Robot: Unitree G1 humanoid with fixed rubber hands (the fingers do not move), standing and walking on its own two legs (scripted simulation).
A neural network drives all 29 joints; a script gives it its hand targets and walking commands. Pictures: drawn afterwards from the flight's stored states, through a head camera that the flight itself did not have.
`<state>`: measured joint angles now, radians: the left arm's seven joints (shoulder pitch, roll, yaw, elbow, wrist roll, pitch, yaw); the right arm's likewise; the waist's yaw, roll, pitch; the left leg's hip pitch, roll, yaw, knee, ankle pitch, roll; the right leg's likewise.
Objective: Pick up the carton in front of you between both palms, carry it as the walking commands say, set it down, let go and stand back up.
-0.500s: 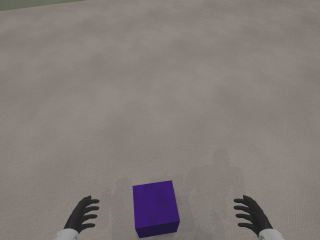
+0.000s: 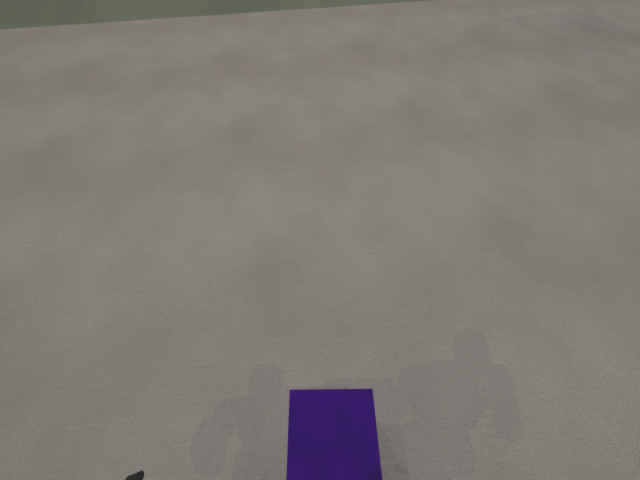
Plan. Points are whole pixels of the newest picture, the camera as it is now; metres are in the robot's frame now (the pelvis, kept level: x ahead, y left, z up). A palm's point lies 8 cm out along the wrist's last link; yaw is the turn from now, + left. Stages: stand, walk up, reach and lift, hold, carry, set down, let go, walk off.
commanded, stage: stand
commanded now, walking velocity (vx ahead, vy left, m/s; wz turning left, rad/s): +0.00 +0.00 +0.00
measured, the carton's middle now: (330, 446) +0.33 -0.01 -0.63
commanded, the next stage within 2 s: none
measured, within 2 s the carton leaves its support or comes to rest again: neither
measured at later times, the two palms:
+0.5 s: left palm out of the picture +0.02 +0.28 -0.12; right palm out of the picture +0.09 -0.25 -0.11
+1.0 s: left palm out of the picture -0.03 +0.26 -0.13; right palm out of the picture +0.07 -0.25 -0.11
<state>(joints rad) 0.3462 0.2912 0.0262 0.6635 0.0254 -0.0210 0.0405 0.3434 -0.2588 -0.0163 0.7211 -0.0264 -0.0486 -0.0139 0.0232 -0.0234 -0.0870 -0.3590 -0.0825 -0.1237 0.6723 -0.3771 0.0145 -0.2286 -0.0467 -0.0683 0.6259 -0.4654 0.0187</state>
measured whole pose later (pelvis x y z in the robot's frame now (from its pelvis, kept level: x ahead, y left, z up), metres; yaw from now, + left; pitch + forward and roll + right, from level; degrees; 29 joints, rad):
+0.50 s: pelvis +0.00 +0.00 +0.00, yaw +4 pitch +3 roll -1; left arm 0.38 0.29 0.01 0.75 0.02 0.03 0.06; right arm 0.33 -0.25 0.00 0.75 -0.02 0.00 -0.04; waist 0.02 -0.01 -0.05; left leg -0.37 -0.10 -0.17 0.73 -0.40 0.02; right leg -0.19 -0.05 -0.13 0.63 -0.49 0.02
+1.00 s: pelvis -0.01 +0.00 +0.00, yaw +5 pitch +1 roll -1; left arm 0.38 0.27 0.00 0.87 0.02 0.04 0.05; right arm 0.33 -0.24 0.00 0.82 -0.01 0.01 -0.04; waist 0.02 -0.01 -0.02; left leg -0.34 -0.09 -0.20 0.69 -0.36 0.01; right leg -0.15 -0.05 -0.17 0.58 -0.45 0.01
